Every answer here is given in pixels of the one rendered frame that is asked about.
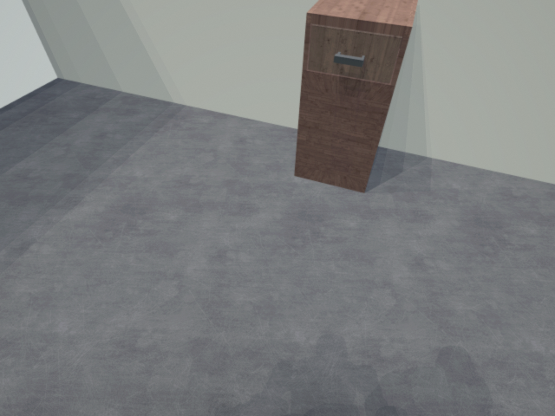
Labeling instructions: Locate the cabinet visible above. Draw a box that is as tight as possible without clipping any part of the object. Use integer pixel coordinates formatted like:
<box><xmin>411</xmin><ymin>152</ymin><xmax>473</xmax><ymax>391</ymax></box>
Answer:
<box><xmin>294</xmin><ymin>0</ymin><xmax>418</xmax><ymax>193</ymax></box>

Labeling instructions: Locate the drawer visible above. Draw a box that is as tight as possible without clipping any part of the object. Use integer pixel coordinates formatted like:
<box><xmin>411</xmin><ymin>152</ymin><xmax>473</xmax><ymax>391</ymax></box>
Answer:
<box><xmin>308</xmin><ymin>24</ymin><xmax>402</xmax><ymax>84</ymax></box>

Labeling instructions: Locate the handle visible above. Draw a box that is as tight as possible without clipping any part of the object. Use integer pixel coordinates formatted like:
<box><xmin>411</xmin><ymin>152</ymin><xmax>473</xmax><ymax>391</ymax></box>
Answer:
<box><xmin>334</xmin><ymin>52</ymin><xmax>365</xmax><ymax>67</ymax></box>

